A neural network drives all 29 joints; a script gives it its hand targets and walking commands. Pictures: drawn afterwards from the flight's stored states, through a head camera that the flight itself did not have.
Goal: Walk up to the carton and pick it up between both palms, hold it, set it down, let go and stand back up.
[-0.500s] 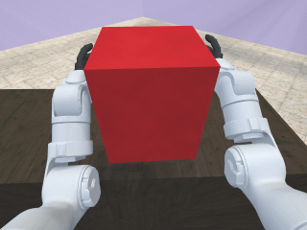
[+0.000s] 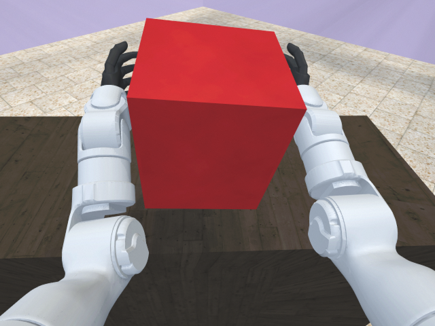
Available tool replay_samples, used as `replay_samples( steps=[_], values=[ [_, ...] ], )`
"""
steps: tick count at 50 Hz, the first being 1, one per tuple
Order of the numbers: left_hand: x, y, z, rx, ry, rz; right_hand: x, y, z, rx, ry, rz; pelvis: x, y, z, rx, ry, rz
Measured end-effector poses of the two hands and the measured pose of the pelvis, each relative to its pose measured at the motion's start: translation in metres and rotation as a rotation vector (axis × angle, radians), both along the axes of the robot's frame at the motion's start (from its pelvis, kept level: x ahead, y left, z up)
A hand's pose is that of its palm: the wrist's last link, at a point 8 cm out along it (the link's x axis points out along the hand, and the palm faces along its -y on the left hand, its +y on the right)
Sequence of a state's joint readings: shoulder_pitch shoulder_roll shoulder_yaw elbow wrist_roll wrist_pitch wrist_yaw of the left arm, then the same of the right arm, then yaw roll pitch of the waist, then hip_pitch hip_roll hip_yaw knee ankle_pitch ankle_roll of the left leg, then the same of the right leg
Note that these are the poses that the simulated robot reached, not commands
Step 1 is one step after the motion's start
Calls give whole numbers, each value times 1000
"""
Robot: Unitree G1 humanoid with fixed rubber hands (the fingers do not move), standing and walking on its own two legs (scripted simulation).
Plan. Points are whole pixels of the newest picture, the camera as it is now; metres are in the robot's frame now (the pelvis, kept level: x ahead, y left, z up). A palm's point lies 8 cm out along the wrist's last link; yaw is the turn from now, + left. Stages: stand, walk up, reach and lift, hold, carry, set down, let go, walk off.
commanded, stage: set down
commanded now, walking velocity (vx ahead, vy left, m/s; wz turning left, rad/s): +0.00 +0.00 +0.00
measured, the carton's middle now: (207, 123) +0.39 +0.01 +0.21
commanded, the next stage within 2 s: none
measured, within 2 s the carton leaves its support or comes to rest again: neither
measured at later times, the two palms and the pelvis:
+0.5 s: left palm (126, 119) +0.40 +0.15 +0.22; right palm (292, 99) +0.43 -0.14 +0.24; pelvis +0.01 -0.01 +0.00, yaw +0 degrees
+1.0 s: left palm (126, 129) +0.40 +0.16 +0.19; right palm (282, 109) +0.45 -0.14 +0.21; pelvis +0.02 -0.01 +0.00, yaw +0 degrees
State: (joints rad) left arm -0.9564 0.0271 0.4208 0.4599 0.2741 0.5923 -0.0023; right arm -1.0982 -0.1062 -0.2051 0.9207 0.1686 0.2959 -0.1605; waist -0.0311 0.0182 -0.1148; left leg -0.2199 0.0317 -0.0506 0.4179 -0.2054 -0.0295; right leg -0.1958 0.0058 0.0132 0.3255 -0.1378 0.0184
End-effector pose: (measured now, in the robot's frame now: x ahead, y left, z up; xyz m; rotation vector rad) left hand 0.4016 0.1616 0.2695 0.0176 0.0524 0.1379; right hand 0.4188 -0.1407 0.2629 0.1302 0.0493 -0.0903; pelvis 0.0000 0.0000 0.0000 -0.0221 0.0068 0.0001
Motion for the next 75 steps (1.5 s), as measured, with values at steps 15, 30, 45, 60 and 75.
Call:
replay_samples(
  steps=[15,30,45,60,75],
  values=[
    [4,-2,-47,-10,58,55,16,2,-23,-58,36,38,16,-1,1,-10,6,-4],
    [-6,-13,-56,-10,80,67,8,-9,-29,-79,51,48,11,-6,1,-9,-5,-7],
    [-1,-4,-68,-4,103,98,22,0,-46,-85,69,89,16,-6,1,-9,1,-7],
    [11,-5,-81,-14,118,113,36,-1,-59,-87,83,103,23,-10,1,-11,12,-10],
    [7,-8,-96,-8,152,139,41,-3,-70,-118,111,138,23,-21,0,-14,12,-16]
  ],
)
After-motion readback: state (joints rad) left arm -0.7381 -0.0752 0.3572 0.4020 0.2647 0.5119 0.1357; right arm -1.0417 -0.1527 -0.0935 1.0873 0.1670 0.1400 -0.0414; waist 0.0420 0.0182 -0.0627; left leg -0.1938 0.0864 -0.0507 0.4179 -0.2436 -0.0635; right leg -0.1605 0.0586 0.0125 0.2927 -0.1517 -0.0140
